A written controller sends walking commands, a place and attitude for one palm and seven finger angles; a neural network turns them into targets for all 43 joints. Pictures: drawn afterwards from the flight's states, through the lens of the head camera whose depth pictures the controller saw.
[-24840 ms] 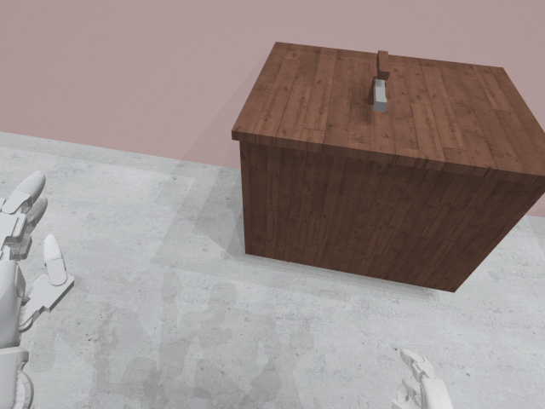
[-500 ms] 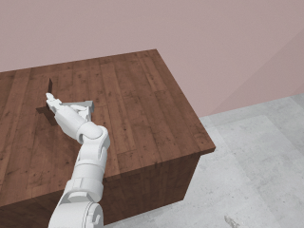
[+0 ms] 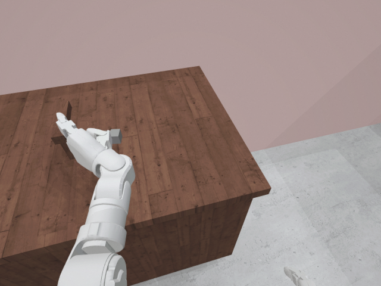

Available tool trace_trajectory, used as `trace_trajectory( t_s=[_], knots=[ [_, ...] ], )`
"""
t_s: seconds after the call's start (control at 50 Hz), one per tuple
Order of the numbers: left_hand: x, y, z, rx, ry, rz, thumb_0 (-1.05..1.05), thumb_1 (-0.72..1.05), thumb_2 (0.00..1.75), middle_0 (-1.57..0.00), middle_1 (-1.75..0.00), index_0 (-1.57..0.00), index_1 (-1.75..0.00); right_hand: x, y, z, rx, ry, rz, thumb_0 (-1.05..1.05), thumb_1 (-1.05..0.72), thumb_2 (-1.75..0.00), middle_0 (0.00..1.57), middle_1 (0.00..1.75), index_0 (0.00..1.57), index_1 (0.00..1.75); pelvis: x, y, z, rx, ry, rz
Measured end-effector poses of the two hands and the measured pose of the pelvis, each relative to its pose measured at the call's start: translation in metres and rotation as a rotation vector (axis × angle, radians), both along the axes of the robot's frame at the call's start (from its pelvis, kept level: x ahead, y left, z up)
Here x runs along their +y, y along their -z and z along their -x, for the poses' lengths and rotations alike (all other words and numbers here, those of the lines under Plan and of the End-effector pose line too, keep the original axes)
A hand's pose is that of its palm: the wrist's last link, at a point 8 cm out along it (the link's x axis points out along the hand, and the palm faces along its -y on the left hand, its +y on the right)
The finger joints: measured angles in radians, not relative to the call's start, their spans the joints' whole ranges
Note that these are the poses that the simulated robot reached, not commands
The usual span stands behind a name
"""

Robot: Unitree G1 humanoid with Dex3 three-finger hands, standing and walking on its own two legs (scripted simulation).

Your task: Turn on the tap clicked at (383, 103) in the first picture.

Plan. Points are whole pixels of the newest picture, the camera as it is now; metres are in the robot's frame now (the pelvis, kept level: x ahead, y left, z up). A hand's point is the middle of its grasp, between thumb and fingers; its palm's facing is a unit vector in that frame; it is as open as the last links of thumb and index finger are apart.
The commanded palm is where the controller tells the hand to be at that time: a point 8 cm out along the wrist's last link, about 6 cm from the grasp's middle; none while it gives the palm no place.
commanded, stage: lift the hand up off the lever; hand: left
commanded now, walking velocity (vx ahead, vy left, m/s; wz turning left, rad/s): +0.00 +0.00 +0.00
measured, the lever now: (115, 136) +0.47 +0.23 +0.04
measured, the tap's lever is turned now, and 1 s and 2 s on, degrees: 78 78 78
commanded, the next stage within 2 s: draw the hand back beside the body in 0.38 s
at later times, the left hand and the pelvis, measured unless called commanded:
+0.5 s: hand (107, 135) +0.39 +0.20 +0.12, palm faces +0.80 -0.59 -0.08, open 7.8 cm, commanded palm +0.34 +0.21 +0.12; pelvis +0.01 +0.00 +0.00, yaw +0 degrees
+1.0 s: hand (83, 167) +0.29 +0.21 +0.15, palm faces +0.30 -0.92 -0.25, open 7.7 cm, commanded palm +0.26 +0.25 +0.15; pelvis +0.00 +0.01 +0.02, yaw -1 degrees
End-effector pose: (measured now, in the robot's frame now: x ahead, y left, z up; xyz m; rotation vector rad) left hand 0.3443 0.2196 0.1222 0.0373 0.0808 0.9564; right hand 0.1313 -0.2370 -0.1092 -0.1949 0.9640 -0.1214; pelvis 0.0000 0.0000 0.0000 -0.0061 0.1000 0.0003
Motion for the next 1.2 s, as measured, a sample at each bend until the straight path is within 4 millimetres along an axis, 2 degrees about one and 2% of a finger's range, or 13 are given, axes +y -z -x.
trace_trajectory(
  t_s=[0.22,0.5,0.6,0.66,0.7,0.76,0.82,0.88,0.94,1.02,1.12,1.2],
  knots=[
    [-0.009,0.001,0.003,0.027,0.024,0.041,0.02,0.90,0.90,-0.15,-0.15,-0.15,-0.15,0.004,-0.005,-0.014,-0.023,-0.012,-0.009,0.01,-0.90,-0.90,0.20,0.30,0.20,0.30,0.000,-0.004,-0.005,-0.021,0.001,-0.003],
    [-0.001,-0.005,0.005,0.027,0.016,0.018,0.02,0.90,0.90,-0.15,-0.15,-0.15,-0.15,0.009,-0.011,-0.033,-0.057,-0.046,-0.008,0.01,-0.90,-0.90,0.20,0.30,0.20,0.30,-0.001,-0.004,-0.005,-0.026,-0.008,-0.002],
    [-0.018,-0.012,-0.001,-0.014,0.312,-0.075,0.02,0.90,0.90,-0.14,-0.16,-0.15,-0.15,0.006,-0.014,-0.029,-0.069,0.008,-0.001,0.01,-0.90,-0.90,0.20,0.30,0.20,0.30,-0.001,-0.005,-0.007,-0.045,0.014,-0.010],
    [-0.024,-0.018,0.001,-0.053,0.490,-0.074,0.02,0.90,0.90,-0.15,-0.16,-0.15,-0.16,0.002,-0.018,-0.024,-0.087,0.061,0.002,0.01,-0.90,-0.90,0.20,0.30,0.20,0.30,0.000,-0.007,-0.009,-0.066,0.035,-0.013],
    [-0.020,-0.019,0.007,-0.066,0.547,-0.043,0.02,0.89,0.90,-0.15,-0.17,-0.16,-0.16,-0.001,-0.022,-0.020,-0.097,0.092,0.005,0.01,-0.90,-0.90,0.20,0.30,0.20,0.30,0.001,-0.008,-0.010,-0.082,0.047,-0.012],
    [-0.001,-0.013,0.022,-0.028,0.612,-0.091,0.02,0.89,0.90,-0.16,-0.17,-0.16,-0.17,-0.005,-0.028,-0.013,-0.121,0.115,-0.007,0.01,-0.90,-0.90,0.20,0.30,0.20,0.30,0.000,-0.011,-0.012,-0.113,0.054,-0.013],
    [0.023,-0.007,0.046,0.030,0.637,-0.151,0.02,0.89,0.90,-0.17,-0.18,-0.17,-0.18,-0.007,-0.032,-0.008,-0.143,0.112,-0.008,0.01,-0.90,-0.90,0.20,0.30,0.20,0.30,0.000,-0.013,-0.010,-0.142,0.054,-0.010],
    [0.039,-0.012,0.070,0.045,0.634,-0.204,0.02,0.89,0.90,-0.17,-0.19,-0.17,-0.19,-0.006,-0.033,-0.005,-0.151,0.074,0.003,0.01,-0.90,-0.90,0.20,0.30,0.19,0.30,0.002,-0.015,-0.007,-0.165,0.045,-0.004],
    [0.041,-0.026,0.086,0.001,0.643,-0.250,0.02,0.89,0.90,-0.17,-0.20,-0.17,-0.20,-0.002,-0.031,-0.009,-0.157,0.024,0.010,0.01,-0.90,-0.90,0.20,0.30,0.19,0.30,0.006,-0.017,-0.002,-0.182,0.031,-0.003],
    [0.031,-0.039,0.092,-0.074,0.683,-0.277,0.02,0.89,0.90,-0.17,-0.21,-0.17,-0.21,0.010,-0.034,-0.019,-0.183,-0.016,-0.001,0.01,-0.90,-0.90,0.20,0.30,0.19,0.30,0.009,-0.018,0.005,-0.190,0.022,-0.007],
    [0.026,-0.036,0.090,-0.091,0.728,-0.268,0.02,0.89,0.90,-0.17,-0.23,-0.18,-0.22,0.024,-0.047,-0.032,-0.248,-0.016,-0.030,0.01,-0.90,-0.90,0.20,0.30,0.20,0.30,0.009,-0.019,0.008,-0.188,0.034,-0.007],
    [0.033,-0.035,0.100,-0.069,0.728,-0.275,0.02,0.89,0.90,-0.18,-0.24,-0.18,-0.23,0.030,-0.054,-0.037,-0.290,-0.017,-0.046,0.01,-0.90,-0.90,0.20,0.30,0.20,0.30,0.011,-0.020,0.006,-0.190,0.043,-0.003]
  ],
)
